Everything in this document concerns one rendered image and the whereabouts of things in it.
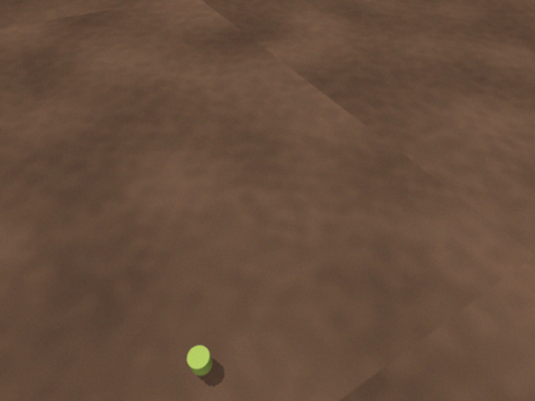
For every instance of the can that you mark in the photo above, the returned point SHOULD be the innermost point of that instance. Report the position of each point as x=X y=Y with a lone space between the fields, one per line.
x=199 y=360

